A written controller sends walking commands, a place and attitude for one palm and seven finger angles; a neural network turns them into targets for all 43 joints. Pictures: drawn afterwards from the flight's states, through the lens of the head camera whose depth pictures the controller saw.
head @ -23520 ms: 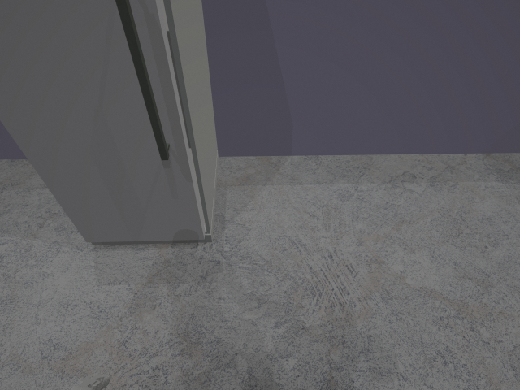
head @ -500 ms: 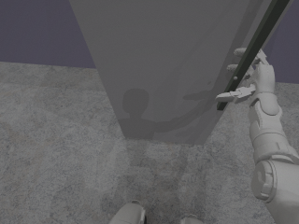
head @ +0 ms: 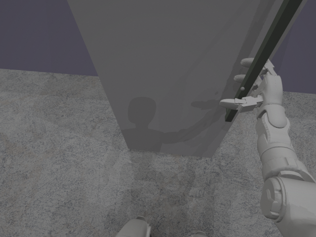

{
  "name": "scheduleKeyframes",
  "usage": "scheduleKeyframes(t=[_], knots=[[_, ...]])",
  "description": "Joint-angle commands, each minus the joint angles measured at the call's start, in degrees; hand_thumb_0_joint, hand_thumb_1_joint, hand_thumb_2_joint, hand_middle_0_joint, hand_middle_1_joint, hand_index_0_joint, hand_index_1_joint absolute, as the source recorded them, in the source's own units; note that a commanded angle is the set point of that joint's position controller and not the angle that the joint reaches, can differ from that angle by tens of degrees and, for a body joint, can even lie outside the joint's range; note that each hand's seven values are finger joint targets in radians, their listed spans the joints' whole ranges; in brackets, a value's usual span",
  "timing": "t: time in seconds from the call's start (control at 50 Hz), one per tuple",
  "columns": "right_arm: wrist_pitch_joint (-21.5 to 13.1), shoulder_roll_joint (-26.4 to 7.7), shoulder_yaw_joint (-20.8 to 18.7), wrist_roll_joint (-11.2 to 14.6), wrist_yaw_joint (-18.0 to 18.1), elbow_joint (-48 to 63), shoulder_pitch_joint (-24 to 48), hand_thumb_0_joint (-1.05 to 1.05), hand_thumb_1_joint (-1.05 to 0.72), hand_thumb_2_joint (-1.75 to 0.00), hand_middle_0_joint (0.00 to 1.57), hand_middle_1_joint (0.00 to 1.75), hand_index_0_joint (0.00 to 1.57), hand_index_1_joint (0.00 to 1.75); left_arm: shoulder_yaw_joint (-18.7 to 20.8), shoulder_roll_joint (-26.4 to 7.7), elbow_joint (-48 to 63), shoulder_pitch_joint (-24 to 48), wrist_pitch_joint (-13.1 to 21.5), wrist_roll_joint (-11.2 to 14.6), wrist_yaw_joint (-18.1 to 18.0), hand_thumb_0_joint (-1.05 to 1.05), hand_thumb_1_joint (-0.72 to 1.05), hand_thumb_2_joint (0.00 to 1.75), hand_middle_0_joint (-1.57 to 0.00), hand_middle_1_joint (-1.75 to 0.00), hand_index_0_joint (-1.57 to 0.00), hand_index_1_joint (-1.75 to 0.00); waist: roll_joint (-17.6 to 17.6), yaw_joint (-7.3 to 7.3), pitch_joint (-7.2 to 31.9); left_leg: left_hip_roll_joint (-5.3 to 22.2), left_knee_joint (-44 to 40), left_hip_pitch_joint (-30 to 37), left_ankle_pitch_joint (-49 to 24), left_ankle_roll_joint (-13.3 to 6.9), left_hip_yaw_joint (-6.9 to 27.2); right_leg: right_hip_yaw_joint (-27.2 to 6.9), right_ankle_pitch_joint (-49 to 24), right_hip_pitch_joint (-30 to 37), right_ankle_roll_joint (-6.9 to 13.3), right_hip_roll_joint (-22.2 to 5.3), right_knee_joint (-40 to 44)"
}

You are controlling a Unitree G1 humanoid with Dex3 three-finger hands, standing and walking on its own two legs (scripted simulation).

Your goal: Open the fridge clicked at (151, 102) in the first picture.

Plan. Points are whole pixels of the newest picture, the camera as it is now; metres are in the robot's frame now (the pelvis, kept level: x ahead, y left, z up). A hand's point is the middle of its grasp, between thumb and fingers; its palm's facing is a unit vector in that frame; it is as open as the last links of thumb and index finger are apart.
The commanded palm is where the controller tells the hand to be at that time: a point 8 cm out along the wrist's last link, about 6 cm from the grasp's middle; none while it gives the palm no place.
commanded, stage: grip the handle and tug to test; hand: right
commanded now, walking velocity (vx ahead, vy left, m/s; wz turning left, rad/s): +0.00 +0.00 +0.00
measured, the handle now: (256, 59) +0.54 -0.14 +0.14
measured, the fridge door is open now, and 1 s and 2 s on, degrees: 0 0 1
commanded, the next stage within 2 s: pull the door a little, standing still in 1.20 s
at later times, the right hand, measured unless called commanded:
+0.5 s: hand (241, 88) +0.49 -0.12 +0.08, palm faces -0.07 +1.00 +0.00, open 5.3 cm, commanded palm +0.46 -0.17 +0.09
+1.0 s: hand (240, 89) +0.49 -0.11 +0.08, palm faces -0.04 +1.00 +0.00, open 5.4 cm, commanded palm +0.44 -0.17 +0.09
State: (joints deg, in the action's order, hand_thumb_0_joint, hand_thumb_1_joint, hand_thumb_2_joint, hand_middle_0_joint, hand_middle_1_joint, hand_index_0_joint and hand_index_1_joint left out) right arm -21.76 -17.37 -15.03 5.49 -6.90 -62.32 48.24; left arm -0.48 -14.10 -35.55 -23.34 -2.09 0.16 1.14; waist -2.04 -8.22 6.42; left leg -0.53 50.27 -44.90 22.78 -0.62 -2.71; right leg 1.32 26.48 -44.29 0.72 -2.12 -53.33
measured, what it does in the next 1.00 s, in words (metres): stands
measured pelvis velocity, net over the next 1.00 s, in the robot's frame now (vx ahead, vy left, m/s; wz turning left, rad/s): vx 0.01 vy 0.01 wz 0.01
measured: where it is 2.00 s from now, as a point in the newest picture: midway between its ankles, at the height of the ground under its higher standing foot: outside the picture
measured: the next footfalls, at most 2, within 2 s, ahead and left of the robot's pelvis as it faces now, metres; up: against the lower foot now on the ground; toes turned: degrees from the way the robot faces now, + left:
none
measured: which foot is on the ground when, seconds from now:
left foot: down 0.00-1.00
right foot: down 0.00-1.00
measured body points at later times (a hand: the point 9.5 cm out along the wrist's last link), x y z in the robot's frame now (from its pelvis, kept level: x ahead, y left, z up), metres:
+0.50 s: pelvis +0.00 +0.00 +0.00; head +0.10 +0.00 +0.44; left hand +0.02 +0.27 -0.12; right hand +0.49 -0.17 +0.09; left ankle +0.01 +0.12 -0.69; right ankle -0.01 -0.11 -0.69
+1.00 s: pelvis +0.01 +0.01 +0.00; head +0.10 +0.01 +0.44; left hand +0.02 +0.27 -0.12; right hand +0.48 -0.17 +0.09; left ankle +0.01 +0.12 -0.69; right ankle -0.01 -0.11 -0.69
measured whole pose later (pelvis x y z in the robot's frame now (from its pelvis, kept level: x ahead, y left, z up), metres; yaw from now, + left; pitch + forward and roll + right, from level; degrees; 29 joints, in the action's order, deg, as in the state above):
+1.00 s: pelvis +0.01 +0.01 +0.00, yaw +1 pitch +17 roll +1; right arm -20.7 -17.4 -15.4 6.8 -6.8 -58.4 44.4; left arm 0.0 -14.6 -35.3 -23.1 -2.3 0.5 1.0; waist -2.3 -8.2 6.7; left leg -1.2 49.5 -43.9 23.0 -1.2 -2.2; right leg 1.7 26.5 -42.7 0.1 -2.6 -51.8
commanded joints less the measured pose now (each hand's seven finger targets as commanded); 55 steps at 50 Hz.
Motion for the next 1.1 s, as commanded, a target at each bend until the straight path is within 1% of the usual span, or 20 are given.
scheduleKeyframes(t=[0.0, 0.06, 0.12, 0.2, 0.22, 0.3, 0.36, 0.44, 0.48, 0.52, 0.58, 0.62, 0.66, 0.76, 0.8, 0.94, 0.96, 0.98, 1.06, 1.08], knots=[[-5.16, -8.98, 0.17, 0.65, -0.08, 13.41, 27.29, 0.0, -0.06, -0.54, 0.36, 1.28, 0.36, 1.28, 3.36, -9.28, 3.08, -7.02, 1.38, -0.26, -0.62, 0.0, 0.9, 0.9, -0.2, -0.3, -0.2, -0.3, -1.96, -0.85, 24.21, -1.96, -4.06, 10.85, -22.7, -0.58, 0.67, -2.63, -24.46, 15.97, 0.23, 1.77, 5.12], [-4.48, -11.67, -2.1, 0.45, -0.18, 11.28, 25.87, 0.0, -0.2, -0.6, 0.38, 1.3, 0.38, 1.3, 3.42, -9.75, 3.1, -7.34, 1.18, -0.35, -0.79, 0.0, 0.9, 0.9, -0.2, -0.3, -0.2, -0.3, 0.94, -0.42, 23.36, -1.97, -4.13, 13.1, -22.55, -0.62, 0.96, -2.44, -22.53, 13.04, 0.61, 2.08, 5.34], [-3.89, -12.33, -1.96, 0.39, -0.67, 11.15, 26.66, 0.0, -0.34, -0.66, 0.39, 1.32, 0.39, 1.32, 3.19, -9.65, 3.34, -6.8, 1.01, -0.11, -1.1, 0.0, 0.9, 0.9, -0.2, -0.3, -0.2, -0.3, 0.91, -0.6, 22.98, -1.66, -4.46, 14.33, -22.9, -0.35, 1.48, -1.93, -20.94, 11.18, 0.74, 2.34, 5.53], [-4.99, -10.66, -0.14, 0.66, -1.41, 13.74, 28.39, 0.0, -0.53, -0.74, 0.41, 1.35, 0.41, 1.35, 3.13, -9.41, 3.37, -6.35, 1.29, -0.07, -1.18, 0.0, 0.9, 0.9, -0.2, -0.3, -0.2, -0.3, -3.27, -0.65, 25.01, -1.73, -3.89, 11.68, -22.59, -0.72, 1.11, -2.61, -23.28, 15.15, 0.34, 2.1, 4.99], [-5.15, -8.86, 1.2, 1.04, -1.58, 14.17, 29.43, 0.0, -0.57, -0.76, 0.42, 1.35, 0.42, 1.35, 3.17, -9.24, 3.18, -6.24, 1.43, -0.1, -1.11, 0.0, 0.9, 0.9, -0.2, -0.3, -0.2, -0.3, -3.29, -1.32, 24.86, -1.81, -4.02, 10.95, -22.57, -0.62, 0.98, -2.7, -23.54, 16.05, 0.32, 1.99, 4.82], [-4.46, -8.63, 1.15, 1.3, -1.51, 11.36, 28.83, 0.0, -0.76, -0.84, 0.44, 1.38, 0.44, 1.38, 3.28, -9.59, 2.47, -6.58, 1.51, -0.11, -1.11, 0.0, 0.9, 0.9, -0.2, -0.3, -0.2, -0.3, -1.64, -1.66, 23.68, -1.89, -4.18, 10.27, -21.13, -0.47, 0.7, -2.99, -22.01, 14.67, 0.3, 1.97, 4.89], [-3.67, -12.97, -2.49, 1.16, -1.09, 10.16, 27.55, 0.0, -0.9, -0.9, 0.45, 1.4, 0.45, 1.4, 3.24, -10.17, 2.76, -7.08, 1.32, -0.15, -1.34, 0.0, 0.9, 0.9, -0.2, -0.3, -0.2, -0.3, 1.33, -0.94, 23.32, -1.79, -4.46, 13.47, -21.5, -0.45, 1.33, -2.51, -20.23, 11.29, 0.84, 2.37, 5.16], [-4.29, -11.32, -1.06, 0.63, -1.02, 12.36, 27.73, 0.0, -0.9, -0.9, 0.45, 1.4, 0.45, 1.4, 3.07, -9.4, 3.3, -6.38, 1.42, -0.26, -1.1, 0.0, 0.9, 0.9, -0.2, -0.3, -0.2, -0.3, -2.73, -0.51, 25.1, -1.7, -3.97, 12.75, -23.08, -0.51, 1.36, -2.3, -22.63, 13.43, 0.53, 2.35, 4.71], [-4.82, -14.03, -3.16, 0.61, -0.89, 12.19, 27.23, 0.0, -0.9, -0.9, 0.45, 1.4, 0.45, 1.4, 3.08, -9.66, 3.16, -6.85, 1.31, -0.3, -1.16, 0.0, 0.9, 0.9, -0.2, -0.3, -0.2, -0.3, -1.2, -0.2, 25.85, -1.76, -3.69, 14.11, -24.05, -0.49, 1.5, -2.38, -23.24, 12.75, 0.57, 2.24, 4.69], [-4.13, -12.75, -2.69, 1.2, -1.03, 10.62, 27.04, 0.0, -0.9, -0.9, 0.45, 1.4, 0.45, 1.4, 3.01, -9.61, 3.25, -6.67, 1.24, -0.12, -1.25, 0.0, 0.9, 0.9, -0.2, -0.3, -0.2, -0.3, 0.82, -0.81, 23.51, -1.78, -4.38, 14.33, -23.14, -0.25, 1.6, -1.98, -20.94, 10.59, 0.77, 2.35, 4.97], [-4.7, -14.66, -3.84, 0.87, -0.86, 13.38, 27.74, 0.0, -0.9, -0.9, 0.45, 1.4, 0.45, 1.4, 3.18, -9.64, 3.57, -6.91, 1.36, -0.14, -1.33, 0.0, 0.9, 0.9, -0.2, -0.3, -0.2, -0.3, -1.65, 0.0, 26.54, -1.69, -4.03, 15.71, -24.3, -0.45, 1.89, -1.93, -22.32, 12.25, 0.7, 2.47, 5.1], [-4.76, -12.25, -2.2, 1.1, -1.09, 14.54, 26.22, 0.0, -0.9, -0.9, 0.45, 1.4, 0.45, 1.4, 3.21, -9.35, 3.76, -6.62, 1.41, -0.13, -1.23, 0.0, 0.9, 0.9, -0.2, -0.3, -0.2, -0.3, -2.15, 0.1, 27.4, -1.72, -3.95, 15.32, -25.55, -0.48, 1.61, -1.94, -24.28, 13.8, 0.53, 2.31, 4.97], [-4.68, -11.4, -1.22, 1.2, -1.06, 13.67, 26.83, 0.0, -0.9, -0.9, 0.45, 1.4, 0.45, 1.4, 3.06, -9.32, 3.47, -6.84, 1.43, -0.13, -1.14, 0.0, 0.9, 0.9, -0.2, -0.3, -0.2, -0.3, -1.04, -0.62, 24.88, -1.85, -4.16, 14.52, -24.63, -0.49, 1.43, -2.15, -23.49, 12.9, 0.66, 2.27, 5.01], [-5.13, -11.97, -1.25, 0.62, -0.63, 14.19, 28.35, 0.0, -0.9, -0.9, 0.45, 1.4, 0.45, 1.4, 3.26, -9.48, 3.14, -7.16, 1.56, -0.26, -1.12, 0.0, 0.9, 0.9, -0.2, -0.3, -0.2, -0.3, -0.54, -1.02, 25.01, -1.89, -4.31, 14.37, -23.75, -0.44, 1.54, -2.19, -22.33, 13.04, 0.79, 2.21, 5.12], [-5.31, -10.68, -0.63, 0.6, -0.76, 15.26, 25.51, 0.0, -0.9, -0.9, 0.45, 1.4, 0.45, 1.4, 3.44, -9.29, 3.4, -6.78, 1.52, -0.13, -0.94, 0.0, 0.9, 0.9, -0.2, -0.3, -0.2, -0.3, -2.48, -0.05, 26.77, -1.82, -3.96, 14.3, -24.76, -0.55, 1.34, -2.12, -24.16, 14.82, 0.46, 2.19, 5.16], [-4.12, -9.54, -0.38, 1.74, -1.32, 17.92, 17.89, 0.0, -0.9, -0.9, 0.45, 1.4, 0.45, 1.4, 3.48, -9.18, 4.83, -5.66, 1.2, 0.22, -0.63, 0.0, 0.9, 0.9, -0.2, -0.3, -0.2, -0.3, 0.45, 1.15, 25.54, -1.89, -4.89, 19.1, -28.49, -0.43, 1.77, -0.88, -24.86, 12.79, 0.85, 2.44, 6.11], [-4.08, -11.8, -2.4, 1.79, -1.2, 18.4, 16.49, 0.0, -0.9, -0.9, 0.45, 1.4, 0.45, 1.4, 3.59, -9.37, 4.96, -5.96, 1.18, 0.1, -0.71, 0.0, 0.9, 0.9, -0.2, -0.3, -0.2, -0.3, 0.85, 1.98, 26.1, -1.83, -4.56, 20.81, -29.58, -0.62, 1.91, -0.82, -25.56, 12.03, 0.92, 2.51, 6.09], [-4.31, -11.24, -1.64, 1.67, -1.3, 21.38, 16.07, 0.0, -0.9, -0.9, 0.45, 1.4, 0.45, 1.4, 3.62, -9.14, 5.41, -5.61, 1.12, 0.25, -0.64, 0.0, 0.9, 0.9, -0.2, -0.3, -0.2, -0.3, -1.26, 2.29, 27.82, -1.68, -4.22, 21.06, -30.88, -0.63, 1.84, -0.83, -27.29, 13.73, 0.75, 2.44, 6.4], [-3.42, -7.82, -0.43, 3.28, -1.67, 26.32, 6.47, 0.0, -0.9, -0.9, 0.45, 1.4, 0.45, 1.4, 3.75, -8.52, 6.97, -5.04, 1.31, 0.34, -0.19, 0.0, 0.9, 0.9, -0.2, -0.3, -0.2, -0.3, 0.14, 3.81, 28.06, -1.58, -4.45, 24.05, -36.79, -0.82, 1.58, -0.23, -33.91, 15.29, 0.94, 2.21, 6.76], [-3.16, -9.03, -1.43, 3.24, -1.58, 27.44, 4.34, 0.0, -0.9, -0.9, 0.45, 1.4, 0.45, 1.4, 3.85, -8.58, 6.99, -4.7, 1.3, 0.43, -0.08, 0.0, 0.9, 0.9, -0.2, -0.3, -0.2, -0.3, -1.01, 4.51, 27.99, -1.42, -4.5, 24.83, -37.62, -0.79, 1.9, 0.05, -34.02, 14.95, 0.84, 2.11, 7.03]])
